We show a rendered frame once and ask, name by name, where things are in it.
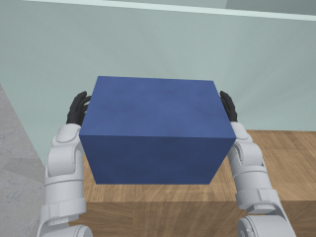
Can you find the left robot forearm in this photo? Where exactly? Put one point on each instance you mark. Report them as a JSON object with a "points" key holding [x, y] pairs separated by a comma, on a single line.
{"points": [[63, 180]]}

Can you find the right robot forearm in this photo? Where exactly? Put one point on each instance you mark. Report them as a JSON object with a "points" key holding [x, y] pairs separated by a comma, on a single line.
{"points": [[255, 193]]}

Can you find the robot left upper arm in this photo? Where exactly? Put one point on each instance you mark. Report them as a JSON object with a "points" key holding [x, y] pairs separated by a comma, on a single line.
{"points": [[71, 231]]}

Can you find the carton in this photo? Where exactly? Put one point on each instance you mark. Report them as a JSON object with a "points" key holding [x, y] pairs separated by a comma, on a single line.
{"points": [[155, 131]]}

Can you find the robot right upper arm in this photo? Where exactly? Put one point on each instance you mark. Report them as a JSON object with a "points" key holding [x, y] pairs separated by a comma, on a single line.
{"points": [[263, 226]]}

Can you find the robot left hand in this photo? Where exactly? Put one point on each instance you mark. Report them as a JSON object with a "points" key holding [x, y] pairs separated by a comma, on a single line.
{"points": [[78, 108]]}

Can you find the pedestal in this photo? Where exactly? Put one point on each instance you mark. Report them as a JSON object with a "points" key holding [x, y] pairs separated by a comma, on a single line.
{"points": [[188, 210]]}

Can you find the robot right hand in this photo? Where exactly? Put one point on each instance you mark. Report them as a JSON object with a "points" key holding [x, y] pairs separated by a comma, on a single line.
{"points": [[228, 106]]}

